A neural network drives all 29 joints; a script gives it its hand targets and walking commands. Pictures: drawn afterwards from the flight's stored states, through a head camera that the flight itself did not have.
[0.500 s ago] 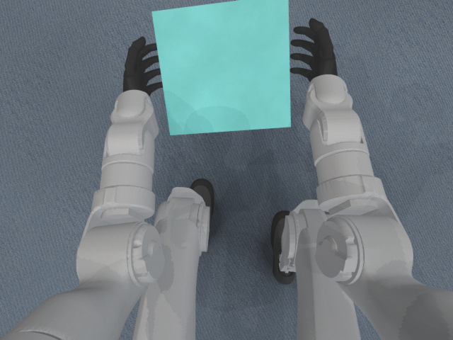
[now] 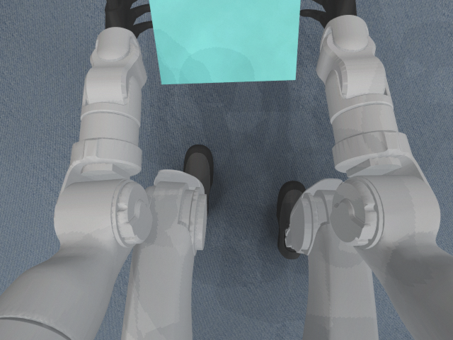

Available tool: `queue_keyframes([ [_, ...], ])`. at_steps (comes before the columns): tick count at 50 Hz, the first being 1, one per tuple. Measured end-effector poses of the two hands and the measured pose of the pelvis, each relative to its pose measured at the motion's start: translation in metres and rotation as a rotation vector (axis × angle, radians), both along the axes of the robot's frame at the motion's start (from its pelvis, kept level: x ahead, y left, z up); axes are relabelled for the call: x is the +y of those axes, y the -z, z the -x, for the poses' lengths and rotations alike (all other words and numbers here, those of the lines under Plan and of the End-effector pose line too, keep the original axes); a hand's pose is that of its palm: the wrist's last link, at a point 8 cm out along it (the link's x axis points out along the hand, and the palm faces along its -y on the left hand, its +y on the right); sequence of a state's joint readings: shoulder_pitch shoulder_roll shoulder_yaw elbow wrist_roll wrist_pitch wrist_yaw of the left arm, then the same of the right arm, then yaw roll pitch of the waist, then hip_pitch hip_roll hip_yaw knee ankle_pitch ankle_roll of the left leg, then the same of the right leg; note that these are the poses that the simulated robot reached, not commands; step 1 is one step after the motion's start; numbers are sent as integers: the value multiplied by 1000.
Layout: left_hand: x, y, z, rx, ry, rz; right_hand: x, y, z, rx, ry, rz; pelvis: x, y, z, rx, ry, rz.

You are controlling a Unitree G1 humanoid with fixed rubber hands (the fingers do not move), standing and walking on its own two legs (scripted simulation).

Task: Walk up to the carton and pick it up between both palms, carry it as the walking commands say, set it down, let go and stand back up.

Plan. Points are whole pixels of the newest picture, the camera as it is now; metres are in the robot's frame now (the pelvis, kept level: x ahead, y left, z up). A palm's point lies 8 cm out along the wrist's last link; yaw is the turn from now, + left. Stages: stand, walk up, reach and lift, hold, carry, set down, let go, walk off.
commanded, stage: set down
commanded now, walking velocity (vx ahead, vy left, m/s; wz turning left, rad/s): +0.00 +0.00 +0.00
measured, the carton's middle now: (229, 13) +0.55 +0.06 -0.26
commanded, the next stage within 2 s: none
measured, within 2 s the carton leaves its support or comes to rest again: neither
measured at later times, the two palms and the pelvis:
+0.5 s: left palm (127, 18) +0.52 +0.21 -0.21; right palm (327, 22) +0.54 -0.08 -0.22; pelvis -0.01 +0.00 -0.04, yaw +0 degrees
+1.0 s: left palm (129, 20) +0.52 +0.22 -0.23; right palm (321, 24) +0.54 -0.08 -0.24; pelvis -0.01 +0.00 -0.05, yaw -1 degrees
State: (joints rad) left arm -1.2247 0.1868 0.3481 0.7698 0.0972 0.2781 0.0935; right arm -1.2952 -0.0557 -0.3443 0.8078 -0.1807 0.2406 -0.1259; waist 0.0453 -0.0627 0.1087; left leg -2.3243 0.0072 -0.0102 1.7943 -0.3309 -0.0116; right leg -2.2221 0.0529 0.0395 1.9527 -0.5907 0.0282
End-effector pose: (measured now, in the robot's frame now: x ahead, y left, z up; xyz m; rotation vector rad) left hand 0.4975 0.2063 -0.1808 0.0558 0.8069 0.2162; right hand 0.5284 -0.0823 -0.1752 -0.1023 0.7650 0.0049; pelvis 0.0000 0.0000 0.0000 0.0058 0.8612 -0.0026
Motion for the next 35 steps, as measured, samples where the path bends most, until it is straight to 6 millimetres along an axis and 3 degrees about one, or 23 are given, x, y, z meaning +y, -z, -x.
queue_keyframes([
  [7,16,10,-14,-32,2,-31,13,30,6,2,-25,-31,-2,14,4,-49,0,-6],
  [14,29,28,-13,-9,2,-26,24,49,7,27,-27,-70,2,29,9,-112,2,4],
  [27,1,31,-24,-11,34,42,-7,50,-10,9,-28,-31,0,45,12,-164,4,-2],
  [35,3,46,-21,40,47,22,-7,68,-6,55,-52,-69,-4,46,8,-141,18,-13],
])
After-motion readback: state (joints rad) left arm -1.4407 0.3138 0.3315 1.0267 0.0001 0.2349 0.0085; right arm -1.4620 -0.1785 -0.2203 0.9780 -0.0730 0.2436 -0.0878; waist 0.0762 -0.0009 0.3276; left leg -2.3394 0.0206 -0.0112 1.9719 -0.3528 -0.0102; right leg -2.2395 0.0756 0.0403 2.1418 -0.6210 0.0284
